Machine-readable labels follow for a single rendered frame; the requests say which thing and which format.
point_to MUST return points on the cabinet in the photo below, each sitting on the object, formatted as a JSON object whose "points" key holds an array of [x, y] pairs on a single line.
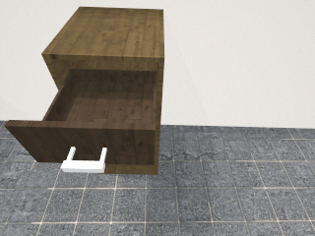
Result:
{"points": [[107, 38]]}

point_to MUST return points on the drawer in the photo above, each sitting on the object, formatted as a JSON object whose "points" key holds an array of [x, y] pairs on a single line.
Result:
{"points": [[96, 109]]}

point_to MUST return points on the handle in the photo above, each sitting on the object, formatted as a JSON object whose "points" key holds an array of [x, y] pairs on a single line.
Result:
{"points": [[84, 166]]}

